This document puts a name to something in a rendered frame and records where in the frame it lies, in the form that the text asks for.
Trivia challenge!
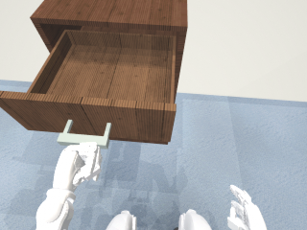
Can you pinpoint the drawer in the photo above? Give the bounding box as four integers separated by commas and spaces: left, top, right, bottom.
0, 30, 177, 142

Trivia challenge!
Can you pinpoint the robot left hand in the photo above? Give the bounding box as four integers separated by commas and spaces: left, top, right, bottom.
53, 142, 103, 193

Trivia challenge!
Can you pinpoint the robot right hand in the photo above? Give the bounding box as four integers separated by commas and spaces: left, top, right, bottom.
227, 185, 267, 230

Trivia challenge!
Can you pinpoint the left robot forearm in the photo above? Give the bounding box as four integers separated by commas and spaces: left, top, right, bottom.
35, 188, 76, 230

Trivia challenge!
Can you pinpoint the left robot thigh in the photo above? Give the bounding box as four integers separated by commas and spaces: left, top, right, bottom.
106, 213, 137, 230

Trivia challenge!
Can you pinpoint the cabinet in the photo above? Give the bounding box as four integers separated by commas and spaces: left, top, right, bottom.
30, 0, 188, 145

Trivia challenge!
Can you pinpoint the handle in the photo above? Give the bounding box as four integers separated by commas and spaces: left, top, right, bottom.
57, 119, 112, 150

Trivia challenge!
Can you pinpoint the left robot shin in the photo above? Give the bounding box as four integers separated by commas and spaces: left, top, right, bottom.
121, 210, 130, 214

